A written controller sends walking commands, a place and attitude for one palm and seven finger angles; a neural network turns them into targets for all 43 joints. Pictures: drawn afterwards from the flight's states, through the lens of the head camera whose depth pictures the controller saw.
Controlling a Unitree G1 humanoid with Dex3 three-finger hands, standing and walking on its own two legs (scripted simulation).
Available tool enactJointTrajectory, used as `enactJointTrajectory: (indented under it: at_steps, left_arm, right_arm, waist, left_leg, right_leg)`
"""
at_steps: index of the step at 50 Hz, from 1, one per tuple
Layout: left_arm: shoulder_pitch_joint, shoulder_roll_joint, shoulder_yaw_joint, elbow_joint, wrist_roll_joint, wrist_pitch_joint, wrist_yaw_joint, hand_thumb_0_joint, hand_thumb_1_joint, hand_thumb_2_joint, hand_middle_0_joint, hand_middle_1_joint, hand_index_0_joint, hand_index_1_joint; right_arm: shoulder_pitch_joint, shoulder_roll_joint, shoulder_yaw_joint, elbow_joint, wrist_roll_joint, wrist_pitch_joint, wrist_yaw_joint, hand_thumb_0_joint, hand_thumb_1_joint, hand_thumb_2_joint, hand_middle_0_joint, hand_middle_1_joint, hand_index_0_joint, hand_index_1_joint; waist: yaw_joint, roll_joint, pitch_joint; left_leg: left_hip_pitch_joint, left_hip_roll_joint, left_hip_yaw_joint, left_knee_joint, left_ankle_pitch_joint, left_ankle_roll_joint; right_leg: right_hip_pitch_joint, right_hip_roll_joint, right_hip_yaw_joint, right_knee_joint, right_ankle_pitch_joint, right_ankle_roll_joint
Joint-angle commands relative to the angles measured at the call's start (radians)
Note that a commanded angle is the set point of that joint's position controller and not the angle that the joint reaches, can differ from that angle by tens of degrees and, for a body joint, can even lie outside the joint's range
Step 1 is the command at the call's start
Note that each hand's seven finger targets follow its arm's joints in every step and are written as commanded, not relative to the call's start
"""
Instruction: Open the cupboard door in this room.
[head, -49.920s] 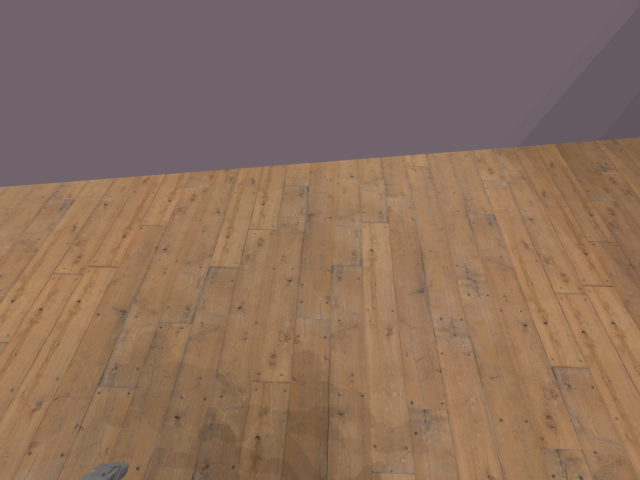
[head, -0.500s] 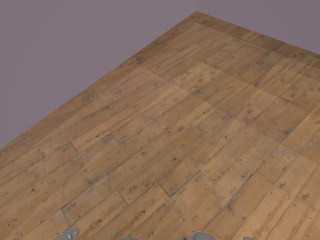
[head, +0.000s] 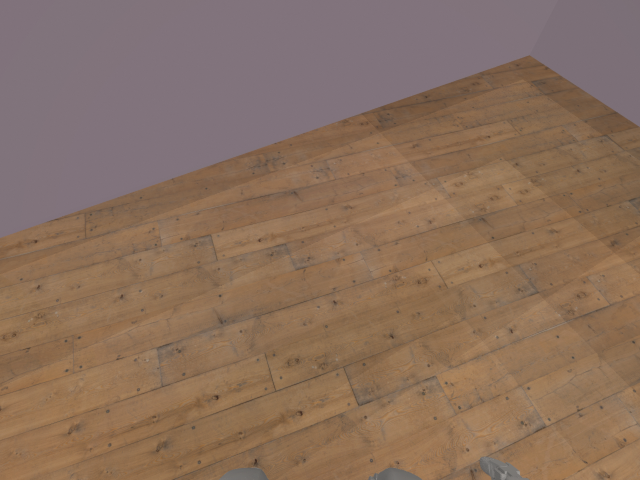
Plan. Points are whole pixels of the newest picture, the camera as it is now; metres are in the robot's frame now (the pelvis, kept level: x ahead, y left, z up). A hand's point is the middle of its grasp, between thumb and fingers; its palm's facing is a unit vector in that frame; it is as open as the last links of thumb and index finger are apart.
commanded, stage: turn to face it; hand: left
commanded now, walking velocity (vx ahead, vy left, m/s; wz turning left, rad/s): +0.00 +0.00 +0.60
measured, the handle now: out of the picture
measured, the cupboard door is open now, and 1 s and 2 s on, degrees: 41 41 41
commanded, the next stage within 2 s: take the last steps up to it in 1.96 s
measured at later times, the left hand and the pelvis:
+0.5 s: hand out of the picture +0.04 +0.15 -0.14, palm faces +0.28 -0.92 -0.26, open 7.4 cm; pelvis +0.01 -0.06 +0.02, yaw +17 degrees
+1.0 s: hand out of the picture +0.00 +0.19 -0.14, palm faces +0.55 -0.79 -0.28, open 7.4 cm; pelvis +0.02 -0.05 +0.01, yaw +34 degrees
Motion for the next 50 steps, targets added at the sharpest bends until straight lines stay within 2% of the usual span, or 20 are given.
enactJointTrajectory:
  at_steps: [1,4,9,12,13,14,15,16,18,20,27,30,31,32,33,34,36,39,46,50]
  left_arm:
    - [-0.073,0.077,0.021,-0.111,-0.005,-0.025,-0.007,0.0,0.9,0.9,-0.2,-0.3,-0.2,-0.3]
    - [-0.038,0.066,0.018,-0.097,-0.007,-0.025,-0.01,0.0,0.9,0.9,-0.2,-0.3,-0.2,-0.3]
    - [-0.035,0.056,0.012,-0.115,-0.012,-0.033,-0.008,0.0,0.9,0.9,-0.2,-0.3,-0.2,-0.3]
    - [0.071,0.084,0.021,-0.096,-0.012,-0.051,-0.003,0.0,0.9,0.9,-0.2,-0.3,-0.2,-0.3]
    - [0.107,0.159,0.037,-0.091,0.001,-0.063,0.007,0.0,0.9,0.9,-0.2,-0.3,-0.2,-0.3]
    - [0.109,0.241,0.047,-0.096,0.01,-0.065,0.014,0.0,0.9,0.9,-0.2,-0.3,-0.2,-0.3]
    - [0.09,0.211,0.039,-0.098,0.001,-0.066,0.019,0.0,0.9,0.9,-0.2,-0.3,-0.2,-0.3]
    - [0.032,0.175,0.029,-0.108,-0.001,-0.062,0.021,0.0,0.9,0.9,-0.2,-0.3,-0.2,-0.3]
    - [-0.042,0.116,0.009,-0.128,-0.003,-0.063,0.019,0.0,0.9,0.9,-0.2,-0.3,-0.2,-0.3]
    - [-0.031,0.111,0.01,-0.128,0.0,-0.068,0.021,0.0,0.9,0.9,-0.2,-0.3,-0.2,-0.3]
    - [0.068,0.165,0.035,-0.081,0.007,-0.064,0.016,0.0,0.9,0.9,-0.2,-0.3,-0.2,-0.3]
    - [0.054,0.175,0.044,-0.078,0.004,-0.061,0.009,0.0,0.9,0.9,-0.2,-0.3,-0.2,-0.3]
    - [0.04,0.173,0.046,-0.08,-0.004,-0.06,0.004,0.0,0.9,0.9,-0.2,-0.3,-0.2,-0.3]
    - [0.032,0.15,0.043,-0.096,-0.011,-0.055,-0.001,0.0,0.9,0.9,-0.2,-0.3,-0.2,-0.3]
    - [-0.005,0.074,0.02,-0.144,-0.017,-0.05,-0.01,0.0,0.9,0.9,-0.2,-0.3,-0.2,-0.3]
    - [-0.085,0.088,0.008,-0.17,-0.002,-0.033,0.001,0.0,0.9,0.9,-0.2,-0.3,-0.2,-0.3]
    - [-0.104,0.077,0.016,-0.144,-0.007,-0.032,0.004,0.0,0.9,0.9,-0.2,-0.3,-0.2,-0.3]
    - [-0.042,0.076,0.019,-0.099,-0.005,-0.024,-0.01,0.0,0.9,0.9,-0.2,-0.3,-0.2,-0.3]
    - [-0.073,0.06,0.012,-0.123,-0.01,-0.026,-0.008,0.0,0.9,0.9,-0.2,-0.3,-0.2,-0.3]
    - [0.034,0.071,0.017,-0.107,-0.015,-0.045,-0.002,0.0,0.9,0.9,-0.2,-0.3,-0.2,-0.3]
  right_arm:
    - [0.077,-0.208,-0.048,-0.049,-0.011,-0.017,-0.036,0.0,-0.9,-0.9,0.2,0.3,0.2,0.3]
    - [0.068,-0.206,-0.046,-0.051,-0.009,-0.024,-0.034,0.0,-0.9,-0.9,0.2,0.3,0.2,0.3]
    - [0.048,-0.22,-0.059,-0.056,-0.013,-0.01,-0.027,0.0,-0.9,-0.9,0.2,0.3,0.2,0.3]
    - [-0.001,-0.197,-0.061,-0.074,-0.002,-0.004,-0.024,0.0,-0.9,-0.9,0.2,0.3,0.2,0.3]
    - [0.018,-0.141,-0.054,-0.087,0.008,-0.006,-0.018,0.0,-0.9,-0.9,0.2,0.3,0.2,0.3]
    - [0.003,-0.097,-0.048,-0.109,0.009,-0.007,-0.011,0.0,-0.9,-0.9,0.2,0.3,0.2,0.3]
    - [-0.002,-0.137,-0.054,-0.096,0.001,0.005,-0.012,0.0,-0.9,-0.9,0.2,0.3,0.2,0.3]
    - [-0.012,-0.125,-0.056,-0.082,0.002,0.013,-0.01,0.0,-0.9,-0.9,0.2,0.3,0.2,0.3]
    - [0.011,-0.101,-0.045,-0.052,-0.001,0.022,0.004,0.0,-0.9,-0.9,0.2,0.3,0.2,0.3]
    - [0.013,-0.082,-0.035,-0.042,0.002,0.025,0.011,0.0,-0.9,-0.9,0.2,0.3,0.2,0.3]
    - [-0.067,-0.059,-0.019,-0.061,0.008,0.014,0.014,0.0,-0.9,-0.9,0.2,0.3,0.2,0.3]
    - [-0.01,-0.073,-0.021,-0.059,0.007,0.003,0.01,0.0,-0.9,-0.9,0.2,0.3,0.2,0.3]
    - [0.037,-0.093,-0.027,-0.049,0.003,-0.004,0.009,0.0,-0.9,-0.9,0.2,0.3,0.2,0.3]
    - [0.113,-0.167,-0.046,-0.034,-0.004,-0.012,0.006,0.0,-0.9,-0.9,0.2,0.3,0.2,0.3]
    - [0.183,-0.287,-0.077,-0.029,-0.012,-0.014,-0.003,0.0,-0.9,-0.9,0.2,0.3,0.2,0.3]
    - [0.232,-0.294,-0.073,-0.006,-0.005,-0.005,-0.012,0.0,-0.9,-0.9,0.2,0.3,0.2,0.3]
    - [0.159,-0.248,-0.064,-0.029,-0.008,-0.013,-0.036,0.0,-0.9,-0.9,0.2,0.3,0.2,0.3]
    - [0.051,-0.206,-0.046,-0.06,-0.008,-0.023,-0.036,0.0,-0.9,-0.9,0.2,0.3,0.2,0.3]
    - [0.065,-0.216,-0.055,-0.049,-0.014,-0.013,-0.027,0.0,-0.9,-0.9,0.2,0.3,0.2,0.3]
    - [0.012,-0.206,-0.063,-0.064,-0.006,-0.005,-0.026,0.0,-0.9,-0.9,0.2,0.3,0.2,0.3]
  waist:
    - [-0.043,0.229,-0.136]
    - [-0.022,0.19,-0.161]
    - [-0.024,0.224,-0.152]
    - [0.033,0.175,-0.18]
    - [0.048,-0.036,-0.211]
    - [0.064,-0.266,-0.186]
    - [0.053,-0.25,-0.169]
    - [0.025,-0.216,-0.119]
    - [-0.022,-0.135,-0.102]
    - [-0.018,-0.139,-0.12]
    - [0.04,-0.141,-0.122]
    - [0.007,-0.125,-0.157]
    - [-0.026,-0.084,-0.18]
    - [-0.072,0.076,-0.228]
    - [-0.114,0.393,-0.234]
    - [-0.129,0.293,-0.223]
    - [-0.094,0.289,-0.196]
    - [-0.024,0.182,-0.163]
    - [-0.035,0.205,-0.149]
    - [0.017,0.215,-0.195]
  left_leg:
    - [0.169,0.267,-0.305,-0.292,0.502,0.143]
    - [0.194,0.228,-0.256,-0.279,0.511,0.129]
    - [0.117,0.2,-0.313,-0.246,0.436,0.121]
    - [-0.019,0.131,-0.304,-0.137,0.321,0.058]
    - [-0.179,0.03,-0.207,0.026,0.089,-0.008]
    - [-0.29,-0.086,-0.08,0.292,-0.295,-0.068]
    - [-0.269,-0.021,-0.147,0.494,-0.299,-0.055]
    - [-0.277,-0.003,-0.145,0.599,-0.237,-0.062]
    - [-0.264,0.022,-0.112,0.624,-0.113,-0.082]
    - [-0.237,0.025,-0.07,0.515,-0.097,-0.093]
    - [-0.128,0.013,0.024,0.16,-0.147,-0.08]
    - [-0.004,-0.002,0.052,-0.034,-0.047,-0.062]
    - [0.101,-0.005,0.048,-0.153,0.05,-0.049]
    - [0.286,0.106,-0.092,-0.233,0.257,0.003]
    - [0.406,0.391,-0.482,-0.267,0.659,0.166]
    - [0.361,0.433,-0.478,-0.267,0.662,0.213]
    - [0.282,0.343,-0.404,-0.266,0.602,0.193]
    - [0.182,0.241,-0.278,-0.291,0.476,0.136]
    - [0.126,0.203,-0.339,-0.281,0.391,0.135]
    - [0.04,0.149,-0.366,-0.178,0.392,0.091]
  right_leg:
    - [-0.193,0.02,0.14,0.2,0.09,0.023]
    - [-0.144,0.044,0.127,0.088,0.122,0.027]
    - [0.021,0.112,0.082,-0.2,0.115,0.018]
    - [0.273,0.11,0.077,-0.516,0.319,0.004]
    - [0.433,-0.081,0.26,-0.636,0.381,-0.048]
    - [0.425,-0.337,0.482,-0.68,0.543,-0.172]
    - [0.31,-0.358,0.456,-0.669,0.544,-0.221]
    - [0.249,-0.3,0.411,-0.665,0.525,-0.219]
    - [0.232,-0.193,0.196,-0.62,0.631,-0.17]
    - [0.281,-0.174,0.112,-0.601,0.725,-0.151]
    - [0.354,-0.235,0.052,-0.537,0.845,-0.167]
    - [0.327,-0.235,0.003,-0.45,0.806,-0.132]
    - [0.28,-0.218,-0.032,-0.361,0.781,-0.099]
    - [0.11,-0.164,-0.072,-0.182,0.581,-0.043]
    - [-0.19,-0.007,-0.067,0.053,-0.097,0.032]
    - [-0.221,0.0,0.067,0.154,-0.137,0.018]
    - [-0.242,0.008,0.138,0.228,-0.018,0.022]
    - [-0.162,0.026,0.138,0.178,0.12,0.027]
    - [-0.025,0.093,0.108,-0.117,0.099,0.021]
    - [0.213,0.132,0.081,-0.449,0.256,0.007]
